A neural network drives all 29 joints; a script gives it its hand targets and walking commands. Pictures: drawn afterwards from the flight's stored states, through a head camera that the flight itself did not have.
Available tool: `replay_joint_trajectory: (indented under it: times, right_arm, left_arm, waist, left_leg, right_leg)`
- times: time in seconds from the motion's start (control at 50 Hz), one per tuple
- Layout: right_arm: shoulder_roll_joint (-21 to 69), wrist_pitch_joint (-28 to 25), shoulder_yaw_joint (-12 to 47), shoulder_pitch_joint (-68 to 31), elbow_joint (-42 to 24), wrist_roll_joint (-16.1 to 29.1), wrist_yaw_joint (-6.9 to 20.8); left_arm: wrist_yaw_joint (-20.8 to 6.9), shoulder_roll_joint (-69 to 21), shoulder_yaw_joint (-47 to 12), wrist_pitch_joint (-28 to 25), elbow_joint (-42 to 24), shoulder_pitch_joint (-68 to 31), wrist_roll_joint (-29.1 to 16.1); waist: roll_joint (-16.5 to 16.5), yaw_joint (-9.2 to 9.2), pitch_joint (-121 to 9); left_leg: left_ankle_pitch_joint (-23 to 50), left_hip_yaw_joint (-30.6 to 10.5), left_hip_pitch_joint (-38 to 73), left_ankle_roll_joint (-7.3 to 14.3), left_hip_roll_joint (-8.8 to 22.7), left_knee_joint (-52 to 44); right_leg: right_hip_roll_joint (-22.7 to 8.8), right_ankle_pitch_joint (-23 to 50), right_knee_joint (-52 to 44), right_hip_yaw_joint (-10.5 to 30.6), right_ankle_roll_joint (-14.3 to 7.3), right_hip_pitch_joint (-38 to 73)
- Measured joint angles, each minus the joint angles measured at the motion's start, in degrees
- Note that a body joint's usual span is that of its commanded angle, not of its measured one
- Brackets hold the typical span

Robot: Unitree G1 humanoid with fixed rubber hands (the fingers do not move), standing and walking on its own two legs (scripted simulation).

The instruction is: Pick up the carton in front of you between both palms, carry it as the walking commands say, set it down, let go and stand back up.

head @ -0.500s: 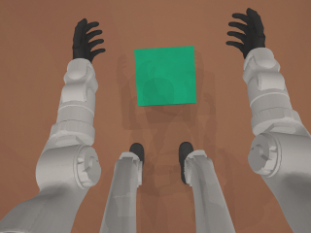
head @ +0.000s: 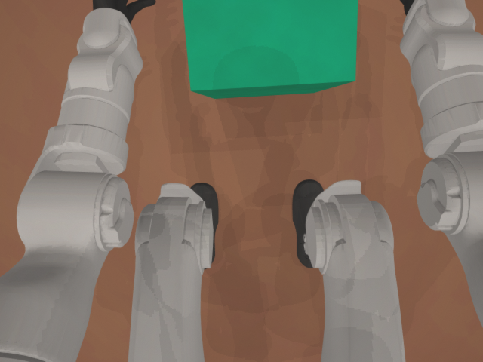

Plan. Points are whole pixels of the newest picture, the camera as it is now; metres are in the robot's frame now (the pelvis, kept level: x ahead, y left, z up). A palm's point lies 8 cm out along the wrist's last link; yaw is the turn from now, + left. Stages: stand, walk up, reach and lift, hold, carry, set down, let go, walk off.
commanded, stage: reach and lift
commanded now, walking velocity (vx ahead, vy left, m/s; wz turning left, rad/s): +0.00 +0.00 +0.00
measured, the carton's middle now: (264, 28) +0.54 -0.03 -0.28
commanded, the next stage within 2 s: none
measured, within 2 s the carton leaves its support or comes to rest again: leaves its support in 1.00 s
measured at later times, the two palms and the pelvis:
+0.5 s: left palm (135, 15) +0.55 +0.16 -0.21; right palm out of the picture +0.56 -0.19 -0.21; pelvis +0.01 +0.00 -0.04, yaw +0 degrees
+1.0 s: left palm (150, 9) +0.55 +0.13 -0.20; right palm out of the picture +0.56 -0.17 -0.20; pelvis +0.01 +0.00 -0.04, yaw +0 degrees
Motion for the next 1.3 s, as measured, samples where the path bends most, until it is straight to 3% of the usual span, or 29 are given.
replay_joint_trajectory:
  times: [0.14, 0.4, 0.52, 0.64, 0.68, 0.72, 0.82, 0.94, 1.0, 1.04, 1.14, 1.22, 1.3]
  right_arm:
    - [-0.6, -1.8, 1.5, -4.6, 4.8, 0.5, 0.0]
    - [-0.1, -3.1, 4.3, -5.2, 4.5, 2.6, -0.7]
    - [1.2, -3.3, 2.9, -4.1, 5.3, 0.8, -0.5]
    - [1.9, -3.1, 4.8, -5.1, 4.5, 1.9, -0.6]
    - [2.5, -3.0, 4.7, -6.2, 4.9, 1.8, -1.6]
    - [2.4, -2.7, 4.7, -7.3, 5.7, 1.5, -2.3]
    - [2.9, -1.0, 2.0, -9.4, 7.4, -1.6, -1.8]
    - [4.6, 2.9, -1.6, -5.9, 2.1, -4.8, -0.1]
    - [5.8, 4.6, -1.1, -2.5, -2.0, -4.4, -1.0]
    - [6.9, 5.7, -0.6, 0.1, -5.3, -3.9, -2.9]
    - [9.7, 9.3, -2.8, 7.2, -13.9, -5.7, -3.1]
    - [12.9, 11.7, -7.3, 11.2, -16.8, -9.7, -1.9]
    - [15.9, 13.3, -13.6, 12.6, -15.4, -15.9, 0.0]
  left_arm:
    - [-0.8, 1.0, -0.8, -2.1, 5.7, -5.2, -0.4]
    - [-0.2, 1.1, -3.6, -3.7, 4.8, -4.7, -3.0]
    - [-0.4, -0.3, -2.3, -3.8, 5.5, -3.8, -1.4]
    - [0.0, -1.7, -3.4, -3.7, 5.3, -5.5, -1.6]
    - [0.3, -2.8, -3.3, -3.6, 5.6, -6.8, -1.0]
    - [1.6, -3.3, -2.2, -3.4, 6.1, -7.8, 0.0]
    - [1.3, -4.3, 2.9, -1.5, 6.1, -9.0, 4.6]
    - [-1.1, -5.0, 6.5, 2.7, 1.6, -6.0, 7.9]
    - [-0.3, -5.3, 6.0, 4.4, -1.4, -3.5, 6.9]
    - [1.5, -6.0, 5.5, 5.4, -4.4, -1.1, 5.9]
    - [1.5, -8.3, 6.6, 7.9, -12.7, 6.7, 5.6]
    - [0.4, -11.4, 10.3, 9.7, -15.5, 11.0, 9.0]
    - [-1.5, -14.4, 16.1, 11.3, -14.0, 12.1, 15.6]
  waist:
    - [0.2, -0.31, 6.9]
    - [0.0, 0.04, 8.1]
    - [0.4, -0.21, 6.3]
    - [0.3, -0.27, 7.9]
    - [0.2, -0.25, 8.7]
    - [0.0, -0.19, 9.5]
    - [-0.3, -0.16, 10.5]
    - [-0.2, -0.25, 8.8]
    - [0.2, -0.28, 6.7]
    - [0.5, -0.23, 4.8]
    - [1.1, -0.24, -2.2]
    - [1.2, -0.44, -8.8]
    - [0.7, -0.36, -14.2]
  left_leg:
    - [-0.4, -0.2, -1.1, -0.4, -0.4, 4.8]
    - [-3.7, 0.2, -0.8, -0.1, 0.3, 9.3]
    - [-3.1, 0.4, -1.5, 0.2, 0.2, 8.5]
    - [-2.0, 0.4, -0.9, 0.2, 0.1, 7.6]
    - [-1.8, 0.3, -0.6, 0.2, 0.0, 7.3]
    - [-1.7, 0.2, -0.1, 0.1, 0.0, 7.2]
    - [-1.9, -0.1, 0.6, -0.2, -0.3, 7.8]
    - [-3.3, -0.5, 0.1, -0.5, -0.6, 9.8]
    - [-3.8, -0.7, -0.5, -0.8, -1.1, 10.2]
    - [-4.1, -1.0, -0.8, -1.2, -1.8, 10.1]
    - [-4.0, -2.1, -0.8, -2.3, -3.6, 8.2]
    - [-3.3, -2.3, 0.9, -2.2, -3.8, 4.6]
    - [-1.9, -2.2, 3.5, -1.7, -3.4, -0.4]
  right_leg:
    - [-0.7, -0.6, 5.0, -0.5, -0.4, -1.0]
    - [-1.1, -3.9, 9.5, -0.6, -0.7, -0.7]
    - [-1.1, -3.5, 8.7, -0.4, -0.4, -1.3]
    - [-1.0, -2.4, 7.7, -0.3, -0.3, -0.7]
    - [-1.0, -2.2, 7.5, -0.4, -0.3, -0.4]
    - [-0.8, -2.0, 7.3, -0.4, -0.3, 0.0]
    - [-0.5, -2.0, 7.8, -0.5, -0.4, 0.6]
    - [-0.3, -3.3, 9.8, -0.8, -0.7, 0.1]
    - [-0.2, -4.0, 10.2, -0.7, -0.6, -0.5]
    - [0.2, -4.2, 10.2, -0.4, -0.3, -0.8]
    - [2.0, -3.9, 8.1, 0.6, 1.2, -0.8]
    - [2.9, -3.0, 4.3, 1.3, 2.0, 1.0]
    - [3.5, -1.3, -0.9, 1.9, 2.2, 3.5]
